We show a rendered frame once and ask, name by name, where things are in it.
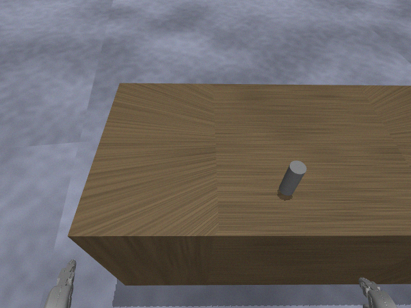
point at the can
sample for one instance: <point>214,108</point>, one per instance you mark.
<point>292,177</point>

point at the left robot hand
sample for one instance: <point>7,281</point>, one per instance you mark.
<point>60,295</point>

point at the right robot hand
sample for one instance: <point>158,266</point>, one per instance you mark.
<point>376,298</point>

